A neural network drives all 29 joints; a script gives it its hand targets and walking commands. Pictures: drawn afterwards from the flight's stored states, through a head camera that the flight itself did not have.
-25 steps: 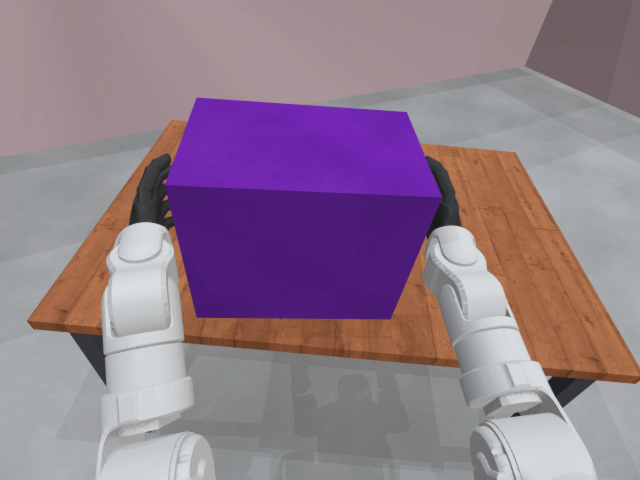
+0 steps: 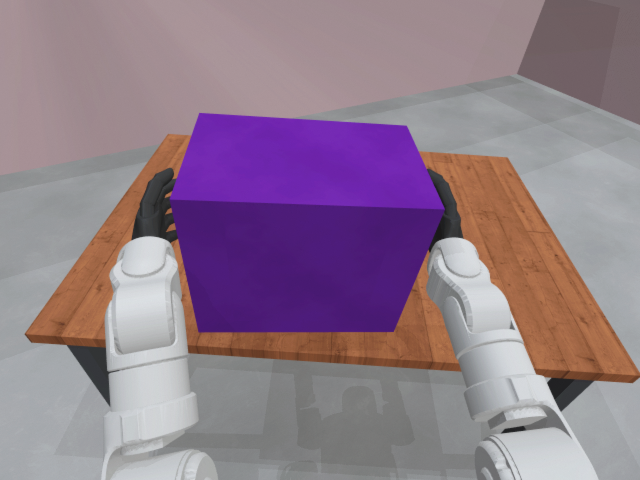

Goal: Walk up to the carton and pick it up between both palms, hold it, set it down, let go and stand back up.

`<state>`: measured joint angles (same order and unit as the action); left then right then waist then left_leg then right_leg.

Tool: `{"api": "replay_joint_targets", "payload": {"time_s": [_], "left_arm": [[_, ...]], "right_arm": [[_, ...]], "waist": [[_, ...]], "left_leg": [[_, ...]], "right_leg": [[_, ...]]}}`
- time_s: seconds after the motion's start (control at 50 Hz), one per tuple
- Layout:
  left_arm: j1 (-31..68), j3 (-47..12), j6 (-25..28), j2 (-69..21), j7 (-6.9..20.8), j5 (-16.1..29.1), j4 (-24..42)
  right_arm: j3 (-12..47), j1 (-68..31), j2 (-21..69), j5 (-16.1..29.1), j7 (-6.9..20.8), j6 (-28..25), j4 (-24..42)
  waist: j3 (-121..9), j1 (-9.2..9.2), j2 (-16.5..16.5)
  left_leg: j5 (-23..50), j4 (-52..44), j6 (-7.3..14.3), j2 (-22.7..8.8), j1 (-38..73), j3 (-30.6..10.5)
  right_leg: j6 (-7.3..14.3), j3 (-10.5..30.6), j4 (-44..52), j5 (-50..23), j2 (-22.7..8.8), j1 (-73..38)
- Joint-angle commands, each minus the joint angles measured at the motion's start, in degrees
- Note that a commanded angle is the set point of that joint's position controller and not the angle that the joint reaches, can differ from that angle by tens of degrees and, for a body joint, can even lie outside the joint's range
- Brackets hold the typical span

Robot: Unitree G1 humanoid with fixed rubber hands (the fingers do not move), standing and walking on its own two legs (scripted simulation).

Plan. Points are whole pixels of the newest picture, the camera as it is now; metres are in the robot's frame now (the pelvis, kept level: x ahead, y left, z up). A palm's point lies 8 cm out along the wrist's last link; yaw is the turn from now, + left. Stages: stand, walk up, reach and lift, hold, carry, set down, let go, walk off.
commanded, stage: hold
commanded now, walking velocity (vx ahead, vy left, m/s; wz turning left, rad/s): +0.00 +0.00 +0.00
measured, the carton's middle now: (302, 229) +0.37 +0.00 +0.16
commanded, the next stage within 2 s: none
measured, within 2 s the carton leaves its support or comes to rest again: neither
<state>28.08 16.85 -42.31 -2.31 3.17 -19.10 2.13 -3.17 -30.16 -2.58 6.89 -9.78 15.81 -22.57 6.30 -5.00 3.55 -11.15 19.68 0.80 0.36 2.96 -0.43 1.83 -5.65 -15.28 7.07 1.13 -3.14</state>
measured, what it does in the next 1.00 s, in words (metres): stands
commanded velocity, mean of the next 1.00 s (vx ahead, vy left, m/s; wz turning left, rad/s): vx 0.00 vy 0.00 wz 0.00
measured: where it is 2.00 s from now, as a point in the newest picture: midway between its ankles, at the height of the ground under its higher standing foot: outside the picture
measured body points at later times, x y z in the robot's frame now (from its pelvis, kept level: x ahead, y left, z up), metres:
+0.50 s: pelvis -0.01 -0.01 +0.00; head -0.03 +0.02 +0.45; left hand +0.37 +0.17 +0.18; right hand +0.36 -0.17 +0.17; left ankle +0.01 +0.11 -0.75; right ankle +0.03 -0.10 -0.75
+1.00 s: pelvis -0.01 +0.00 +0.00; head -0.03 +0.03 +0.45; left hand +0.37 +0.18 +0.17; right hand +0.37 -0.17 +0.16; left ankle +0.01 +0.11 -0.75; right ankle +0.03 -0.10 -0.75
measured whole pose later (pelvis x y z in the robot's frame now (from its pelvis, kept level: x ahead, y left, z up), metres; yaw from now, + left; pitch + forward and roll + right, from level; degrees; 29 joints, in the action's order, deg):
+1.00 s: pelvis -0.01 +0.00 +0.00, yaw -1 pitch -11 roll +0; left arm 32.9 19.4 -40.6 -1.4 3.9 -19.2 -4.1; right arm -5.4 -33.8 -1.3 3.7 -9.8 14.6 -26.4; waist 7.0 -3.4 4.1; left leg -10.2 18.9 1.0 0.6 1.8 0.2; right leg 1.9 -5.1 -16.6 7.0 0.8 -0.9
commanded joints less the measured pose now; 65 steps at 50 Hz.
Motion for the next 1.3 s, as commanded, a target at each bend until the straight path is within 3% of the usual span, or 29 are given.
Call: {"api": "replay_joint_targets", "payload": {"time_s": [0.0,0.08,0.22,0.38,0.68,0.86,0.88,0.92,0.98,1.08,1.2,1.28], "left_arm": [[34.5,-24.6,3.1,-20.3,8.8,9.3,5.2],[36.7,-25.3,4.4,-20.6,8.2,10.5,4.8],[36.4,-19.6,3.0,-18.3,9.4,8.3,-0.1],[38.2,-22.7,5.0,-19.4,10.0,10.3,1.9],[34.7,-25.1,4.3,-20.5,8.8,9.2,4.7],[34.4,-24.6,3.4,-20.6,8.7,8.8,4.4],[40.4,-20.8,4.2,-17.6,9.1,8.0,-1.9],[39.5,-21.4,5.1,-19.7,8.8,8.4,-2.3],[40.3,-22.3,5.8,-20.9,8.3,9.0,-1.7],[38.5,-26.1,7.1,-21.9,8.0,11.1,2.7],[35.2,-24.0,5.3,-20.7,9.2,8.7,2.4],[35.4,-26.2,5.5,-21.2,8.9,9.5,5.1]], "right_arm": [[19.6,-43.4,25.3,2.9,9.4,-5.0,17.8],[20.8,-46.1,26.7,2.9,8.9,-5.8,19.0],[17.3,-42.6,26.2,0.5,9.1,-4.3,11.7],[18.6,-44.0,27.1,1.3,7.3,-5.4,15.6],[20.0,-41.8,24.3,3.2,8.3,-5.9,16.8],[18.4,-41.3,23.8,2.4,9.2,-5.6,15.1],[17.7,-47.5,24.7,0.9,9.3,-5.2,11.2],[17.2,-46.6,26.9,-0.1,9.8,-5.7,11.1],[17.9,-47.5,27.8,0.3,9.6,-6.6,11.7],[20.9,-44.3,27.4,3.1,7.9,-6.6,13.9],[19.2,-39.2,25.6,2.8,7.7,-4.6,11.1],[21.0,-41.2,25.7,4.2,7.8,-5.5,15.6]], "waist": [[-21.5,0.98,-4.4],[-26.3,1.62,-4.0],[-22.0,1.38,-2.5],[-28.3,-0.79,-3.7],[-24.7,0.04,-6.0],[-22.7,-0.05,-5.3],[-19.2,1.97,-2.8],[-20.8,2.27,-3.1],[-25.3,2.10,-3.5],[-31.4,-0.49,-5.2],[-23.5,-1.05,-5.6],[-25.8,-0.71,-6.5]], "left_leg": [[8.5,-5.4,-0.9,0.6,-6.2,2.8],[9.2,-4.0,-0.2,1.2,-4.9,3.0],[1.5,-6.9,0.9,1.2,-8.4,4.0],[8.1,-4.0,-0.5,2.2,-6.0,3.0],[15.2,-3.0,-2.2,0.7,-1.5,2.3],[11.9,-4.3,-1.8,0.2,-2.3,2.8],[4.3,-5.8,-0.5,1.1,-6.5,3.8],[0.4,-7.5,0.6,0.9,-9.2,3.9],[4.1,-6.2,0.3,1.1,-7.6,3.7],[18.5,-1.3,-2.5,1.5,-1.0,2.6],[13.9,-3.5,-2.9,1.4,-3.3,2.3],[19.0,-2.1,-3.6,1.2,-1.7,2.1]], "right_leg": [[-2.2,-0.1,0.4,-5.7,-0.4,-9.8],[-2.5,0.5,-0.1,-7.7,-0.5,-10.0],[-2.9,0.8,1.2,-1.4,-1.5,-9.7],[-3.9,0.4,-0.8,-12.2,-1.2,-14.1],[-2.3,-0.9,0.0,-7.8,0.5,-8.5],[-1.9,-0.8,0.6,-4.6,0.3,-7.7],[-2.6,-0.6,1.4,-0.2,-0.7,-7.4],[-2.7,0.1,0.5,0.8,-1.0,-8.5],[-2.8,0.4,-0.2,-3.6,-0.8,-10.2],[-2.9,0.0,-1.2,-14.5,0.4,-11.7],[-2.6,-0.3,-0.2,-9.7,0.0,-11.4],[-2.5,-0.6,-0.8,-12.5,0.4,-11.1]]}}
